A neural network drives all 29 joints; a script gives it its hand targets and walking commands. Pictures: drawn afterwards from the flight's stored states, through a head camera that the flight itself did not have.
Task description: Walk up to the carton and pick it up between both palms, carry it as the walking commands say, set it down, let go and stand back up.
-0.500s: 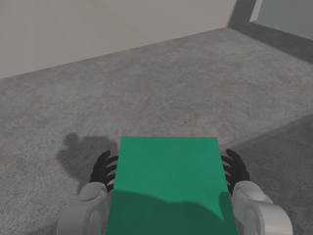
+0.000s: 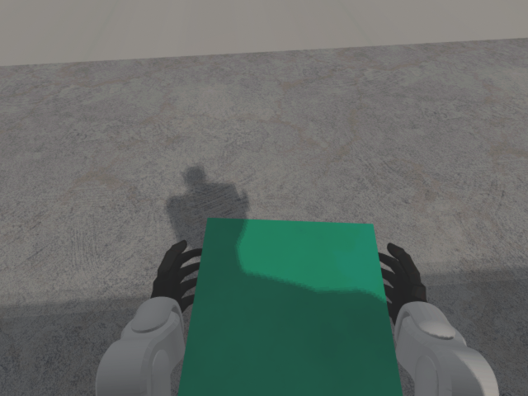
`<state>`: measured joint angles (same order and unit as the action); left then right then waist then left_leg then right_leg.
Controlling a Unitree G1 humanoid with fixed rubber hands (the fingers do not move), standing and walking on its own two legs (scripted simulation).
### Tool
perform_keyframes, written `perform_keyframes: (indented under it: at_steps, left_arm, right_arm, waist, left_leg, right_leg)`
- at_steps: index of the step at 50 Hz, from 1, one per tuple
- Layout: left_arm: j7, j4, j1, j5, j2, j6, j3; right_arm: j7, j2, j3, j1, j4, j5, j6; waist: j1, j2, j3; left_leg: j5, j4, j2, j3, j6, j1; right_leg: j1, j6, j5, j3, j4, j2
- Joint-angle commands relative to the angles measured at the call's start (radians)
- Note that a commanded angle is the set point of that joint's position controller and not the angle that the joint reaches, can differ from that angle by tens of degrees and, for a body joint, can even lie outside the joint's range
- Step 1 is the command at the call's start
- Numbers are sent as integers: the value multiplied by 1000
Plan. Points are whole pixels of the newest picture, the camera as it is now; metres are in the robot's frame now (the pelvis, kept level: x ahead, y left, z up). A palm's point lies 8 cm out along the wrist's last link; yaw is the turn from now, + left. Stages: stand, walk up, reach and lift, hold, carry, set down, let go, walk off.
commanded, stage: carry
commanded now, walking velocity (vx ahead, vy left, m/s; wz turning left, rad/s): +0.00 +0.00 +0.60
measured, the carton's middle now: (283, 326) +0.24 +0.00 +0.02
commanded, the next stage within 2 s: none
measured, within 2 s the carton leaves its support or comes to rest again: neither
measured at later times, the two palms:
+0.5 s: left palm out of the picture +0.13 +0.28 +0.07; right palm (289, 307) +0.24 +0.00 +0.08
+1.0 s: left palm out of the picture +0.04 +0.31 +0.10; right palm (234, 324) +0.21 +0.06 +0.10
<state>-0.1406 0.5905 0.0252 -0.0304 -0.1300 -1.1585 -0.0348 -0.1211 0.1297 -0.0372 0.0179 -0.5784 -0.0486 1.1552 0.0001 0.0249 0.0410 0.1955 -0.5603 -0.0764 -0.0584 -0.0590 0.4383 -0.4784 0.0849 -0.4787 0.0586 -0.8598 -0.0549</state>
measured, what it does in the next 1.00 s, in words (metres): steps on the spot, turning left: right foot, then left foot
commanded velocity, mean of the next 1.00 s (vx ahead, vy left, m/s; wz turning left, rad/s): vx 0.00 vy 0.00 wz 0.60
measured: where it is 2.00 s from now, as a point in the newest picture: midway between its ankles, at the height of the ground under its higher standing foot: outside the picture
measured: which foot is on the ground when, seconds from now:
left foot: down 0.00-0.08, up 0.10-0.40, down 0.42-0.80, up 0.82-1.00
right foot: up 0.00-0.06, down 0.08-0.42, up 0.44-0.76, down 0.78-1.00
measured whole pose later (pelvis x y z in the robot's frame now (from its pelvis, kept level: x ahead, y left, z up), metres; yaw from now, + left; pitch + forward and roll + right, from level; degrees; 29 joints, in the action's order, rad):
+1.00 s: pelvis -0.07 +0.05 +0.01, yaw +36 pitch +3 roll +2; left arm -0.13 0.56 0.03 -0.05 -0.13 -1.18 -0.03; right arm -0.13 0.13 -0.04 0.01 -0.57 -0.05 1.20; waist 0.03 -0.01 0.06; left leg 0.43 -0.91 0.02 0.09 0.04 0.49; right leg -0.29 0.02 -0.29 0.20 -0.53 -0.15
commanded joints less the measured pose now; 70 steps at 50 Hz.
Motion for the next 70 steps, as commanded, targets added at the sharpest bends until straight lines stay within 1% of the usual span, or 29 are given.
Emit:
perform_keyframes:
  at_steps: [1, 4, 5, 6, 8, 9, 11, 16, 19, 20, 21, 22, 23, 27, 34, 38, 39, 40, 41, 42, 44, 47, 51, 54, 56, 57, 58, 61, 70]
  left_arm:
    - [129, 73, -314, 274, -797, -5, 649]
    - [131, 51, -291, 264, -770, -15, 619]
    - [133, 38, -298, 254, -750, -16, 606]
    - [130, 33, -301, 249, -750, -12, 604]
    - [135, 59, -344, 252, -745, -17, 605]
    - [137, 66, -346, 247, -751, -16, 600]
    - [131, 81, -341, 237, -732, -17, 585]
    - [120, 58, -301, 217, -680, -33, 574]
    - [117, 49, -310, 218, -680, -41, 588]
    - [115, 47, -324, 222, -684, -42, 597]
    - [111, 46, -338, 226, -685, -45, 602]
    - [118, 49, -335, 238, -703, -50, 628]
    - [121, 17, -347, 240, -729, -44, 633]
    - [148, 94, -459, 319, -874, -5, 695]
    - [134, 61, -348, 279, -806, -10, 659]
    - [131, 41, -311, 258, -779, -15, 622]
    - [133, 35, -309, 253, -772, -16, 611]
    - [137, 25, -305, 247, -755, -18, 594]
    - [137, 0, -299, 234, -738, -14, 577]
    - [133, 20, -334, 242, -744, -12, 586]
    - [141, 28, -356, 239, -756, -12, 586]
    - [135, 59, -364, 233, -739, -13, 567]
    - [127, 44, -323, 221, -702, -24, 563]
    - [123, 42, -328, 225, -699, -29, 576]
    - [118, 41, -346, 230, -695, -32, 587]
    - [120, 40, -338, 235, -697, -37, 593]
    - [125, 27, -352, 249, -724, -36, 627]
    - [150, 71, -458, 320, -838, -8, 679]
    - [138, 31, -374, 282, -766, -18, 635]
  right_arm:
    - [125, 742, 628, -316, -94, 259, 7]
    - [118, 719, 639, -324, -86, 252, 20]
    - [118, 718, 640, -323, -80, 243, 25]
    - [119, 711, 648, -358, -109, 252, 30]
    - [119, 738, 655, -418, -100, 280, 28]
    - [122, 751, 656, -422, -98, 285, 29]
    - [119, 752, 647, -395, -76, 289, 33]
    - [95, 719, 624, -363, -40, 263, 53]
    - [91, 721, 600, -343, -16, 256, 59]
    - [91, 726, 592, -345, -10, 256, 57]
    - [90, 712, 577, -330, 4, 249, 58]
    - [91, 711, 570, -310, 9, 235, 50]
    - [95, 737, 577, -344, -14, 243, 46]
    - [121, 846, 575, -361, -41, 252, 6]
    - [119, 782, 613, -302, -85, 254, 10]
    - [117, 762, 637, -320, -95, 258, 23]
    - [115, 756, 641, -322, -89, 256, 27]
    - [112, 756, 642, -322, -85, 251, 29]
    - [113, 749, 651, -337, -101, 249, 36]
    - [113, 748, 653, -379, -110, 266, 35]
    - [119, 772, 659, -416, -96, 283, 34]
    - [116, 783, 648, -379, -70, 289, 38]
    - [99, 757, 633, -341, -49, 270, 48]
    - [95, 747, 615, -321, -34, 265, 51]
    - [94, 745, 599, -322, -22, 262, 47]
    - [91, 722, 588, -295, -1, 245, 47]
    - [95, 736, 580, -295, 1, 244, 36]
    - [112, 817, 569, -351, -48, 243, 7]
    - [109, 756, 591, -305, -47, 234, 14]
  waist:
    - [14, 131, 271]
    - [-8, 44, 236]
    - [-12, -199, 195]
    - [-9, -410, 186]
    - [11, -157, 134]
    - [15, -135, 133]
    - [18, -187, 130]
    - [-11, -285, 182]
    - [-6, -236, 210]
    - [-1, -156, 208]
    - [9, 40, 213]
    - [13, 318, 228]
    - [6, 220, 244]
    - [10, 130, 233]
    - [18, 136, 274]
    - [-1, 106, 268]
    - [-9, 72, 275]
    - [-12, -66, 250]
    - [-17, -393, 211]
    - [-8, -321, 193]
    - [9, -137, 150]
    - [11, -182, 129]
    - [-11, -247, 191]
    - [-8, -265, 220]
    - [3, -111, 220]
    - [7, 188, 246]
    - [-1, 291, 221]
    - [0, 102, 236]
    - [-3, 97, 253]
  left_leg:
    - [-237, 168, 245, -311, -73, -208]
    - [-21, 93, 145, -216, 16, 5]
    - [161, -80, 30, -88, 72, 197]
    - [362, -400, -14, 49, 104, 266]
    - [281, -602, 84, 43, 119, 188]
    - [213, -589, 98, 54, 123, 148]
    - [199, -453, 85, 109, 132, 113]
    - [258, -201, 53, 213, 121, 22]
    - [74, 88, 35, 211, 97, -141]
    - [-20, 174, 91, 124, 82, -255]
    - [-400, 163, 286, -126, 33, -414]
    - [-918, 86, 468, -389, -104, -456]
    - [-1114, 54, 446, -306, -139, -475]
    - [-530, 107, 287, -134, -90, -296]
    - [-507, 132, 292, -267, -132, -310]
    - [-401, 109, 225, -243, -78, -215]
    - [-318, 71, 201, -207, -45, -123]
    - [-149, -52, 132, -136, 6, 33]
    - [275, -296, -5, 15, 58, 245]
    - [395, -522, 63, 49, 81, 227]
    - [265, -595, 113, 57, 94, 139]
    - [225, -408, 100, 144, 109, 88]
    - [238, -251, 72, 211, 106, 20]
    - [134, -29, 46, 243, 92, -85]
    - [-153, 182, 133, 123, 77, -313]
    - [-790, 113, 397, -200, -12, -495]
    - [-1129, 65, 459, -282, -119, -495]
    - [-752, 97, 355, -82, -94, -363]
    - [-364, 197, 320, -112, -122, -282]
  right_leg:
    - [85, -12, 25, 3, 158, 15]
    - [375, -24, 104, -11, 496, -66]
    - [442, -101, 43, -261, 608, -290]
    - [359, -218, 225, -463, 652, -524]
    - [222, -198, 375, -228, 598, -427]
    - [212, -163, 372, -112, 571, -354]
    - [255, -117, 496, 15, 498, -280]
    - [359, -137, 682, 39, 418, -325]
    - [335, -62, 667, 97, 269, -310]
    - [239, -17, 567, 135, 163, -276]
    - [20, 28, 243, 150, -16, -202]
    - [-158, 63, -224, 121, -191, -87]
    - [-164, 57, -239, 32, -295, -90]
    - [-94, 12, -3, -19, -268, -81]
    - [-16, -12, -9, -1, 25, 2]
    - [204, -17, 97, 37, 356, 29]
    - [343, -23, 164, 27, 463, -16]
    - [457, -55, 172, -115, 560, -167]
    - [486, -191, 405, -402, 617, -450]
    - [391, -269, 555, -349, 580, -492]
    - [262, -209, 522, -134, 558, -373]
    - [263, -157, 566, 20, 488, -287]
    - [346, -162, 735, 38, 409, -329]
    - [358, -97, 765, 85, 285, -336]
    - [188, -14, 541, 146, 93, -263]
    - [-73, 50, 48, 180, -107, -146]
    - [-154, 41, -230, 103, -212, -82]
    - [-84, -3, -94, 6, -236, -86]
    - [94, -45, -6, 9, 121, 0]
